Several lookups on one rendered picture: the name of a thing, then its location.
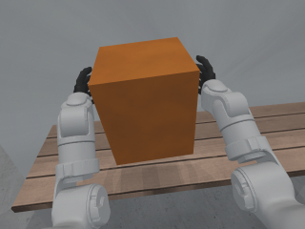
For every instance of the robot left upper arm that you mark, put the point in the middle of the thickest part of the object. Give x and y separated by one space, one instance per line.
81 207

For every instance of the table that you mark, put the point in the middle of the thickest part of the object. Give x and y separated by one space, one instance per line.
208 166

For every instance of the robot right forearm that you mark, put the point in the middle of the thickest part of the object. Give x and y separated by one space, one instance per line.
244 142

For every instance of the carton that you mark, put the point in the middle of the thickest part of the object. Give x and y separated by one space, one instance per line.
146 94

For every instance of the robot right upper arm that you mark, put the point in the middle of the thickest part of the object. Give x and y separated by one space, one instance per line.
264 189

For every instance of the robot left forearm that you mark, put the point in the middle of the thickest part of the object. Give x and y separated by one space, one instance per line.
75 141

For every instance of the robot right hand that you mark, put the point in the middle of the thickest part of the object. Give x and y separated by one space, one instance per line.
207 72

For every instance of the robot left hand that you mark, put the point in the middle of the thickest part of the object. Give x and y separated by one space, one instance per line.
81 85

